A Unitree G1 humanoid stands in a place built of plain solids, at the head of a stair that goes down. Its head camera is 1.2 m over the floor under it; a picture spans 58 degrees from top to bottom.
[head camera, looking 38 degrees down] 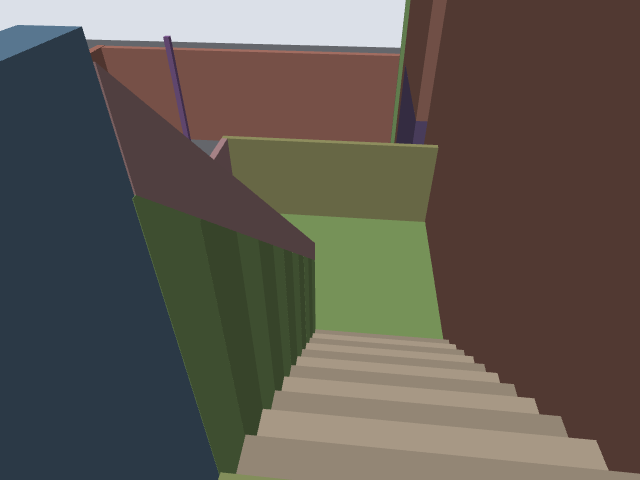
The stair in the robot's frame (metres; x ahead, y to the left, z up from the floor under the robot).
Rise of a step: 0.18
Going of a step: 0.20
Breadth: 1.25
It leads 6 degrees to the right of straight ahead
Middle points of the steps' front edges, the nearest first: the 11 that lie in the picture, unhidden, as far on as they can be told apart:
0.67 -0.38 -0.18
0.87 -0.40 -0.37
1.07 -0.42 -0.55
1.27 -0.44 -0.73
1.47 -0.46 -0.92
1.67 -0.48 -1.10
1.87 -0.50 -1.29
2.08 -0.52 -1.47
2.28 -0.54 -1.65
2.48 -0.56 -1.84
2.68 -0.58 -2.02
